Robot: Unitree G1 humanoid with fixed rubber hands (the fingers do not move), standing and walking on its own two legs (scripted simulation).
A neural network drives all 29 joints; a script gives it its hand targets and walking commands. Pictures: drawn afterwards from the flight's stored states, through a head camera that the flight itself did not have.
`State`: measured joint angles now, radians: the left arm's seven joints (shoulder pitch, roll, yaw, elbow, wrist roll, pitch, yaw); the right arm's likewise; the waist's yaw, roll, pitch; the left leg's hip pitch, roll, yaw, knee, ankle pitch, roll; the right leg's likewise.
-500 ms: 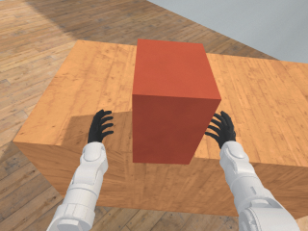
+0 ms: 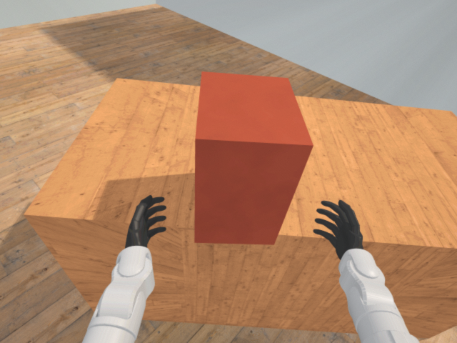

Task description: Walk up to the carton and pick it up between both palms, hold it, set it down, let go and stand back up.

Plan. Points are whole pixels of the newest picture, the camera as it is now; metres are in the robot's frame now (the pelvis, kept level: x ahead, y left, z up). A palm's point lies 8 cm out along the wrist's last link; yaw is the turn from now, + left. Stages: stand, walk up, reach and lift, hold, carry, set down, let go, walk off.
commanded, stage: set down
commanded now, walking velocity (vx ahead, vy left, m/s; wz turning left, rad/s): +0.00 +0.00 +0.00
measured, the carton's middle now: (239, 162) +0.49 +0.05 +0.07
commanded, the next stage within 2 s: none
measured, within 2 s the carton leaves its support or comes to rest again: neither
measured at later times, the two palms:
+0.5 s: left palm (133, 273) +0.23 +0.19 +0.02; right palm (371, 280) +0.28 -0.20 +0.04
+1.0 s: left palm (124, 294) +0.20 +0.20 +0.01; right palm (383, 315) +0.23 -0.22 +0.02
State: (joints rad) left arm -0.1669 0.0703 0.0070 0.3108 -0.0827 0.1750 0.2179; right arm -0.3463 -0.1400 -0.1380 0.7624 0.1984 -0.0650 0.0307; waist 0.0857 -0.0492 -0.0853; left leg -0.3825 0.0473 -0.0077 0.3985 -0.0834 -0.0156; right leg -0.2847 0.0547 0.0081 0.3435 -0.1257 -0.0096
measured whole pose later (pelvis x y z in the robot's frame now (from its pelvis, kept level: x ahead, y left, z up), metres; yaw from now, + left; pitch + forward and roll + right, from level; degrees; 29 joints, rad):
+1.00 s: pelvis +0.01 -0.01 +0.00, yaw +0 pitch +0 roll +0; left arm 0.25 0.14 -0.02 0.02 -0.14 0.22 0.20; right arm 0.21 -0.14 -0.07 0.21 0.22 0.05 0.03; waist 0.06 -0.05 -0.06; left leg -0.26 0.04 -0.01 0.33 -0.07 -0.02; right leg -0.20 0.05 0.01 0.36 -0.16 -0.02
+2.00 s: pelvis +0.04 -0.01 +0.00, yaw +1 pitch +2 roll +0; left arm 0.29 0.22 -0.02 0.24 -0.06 0.10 0.06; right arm 0.26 -0.14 -0.05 0.40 0.11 -0.10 0.03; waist 0.04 -0.05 -0.01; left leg -0.25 0.02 -0.01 0.34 -0.13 -0.02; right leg -0.18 0.03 0.01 0.35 -0.21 -0.02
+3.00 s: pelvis +0.06 -0.01 +0.00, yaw +1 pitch +0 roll +0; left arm 0.22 0.30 -0.01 0.56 0.03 0.03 0.00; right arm 0.21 -0.18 -0.04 0.69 -0.02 -0.06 0.02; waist 0.01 -0.05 0.01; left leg -0.25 0.02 -0.01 0.49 -0.24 -0.02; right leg -0.16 0.03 0.01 0.47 -0.31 -0.02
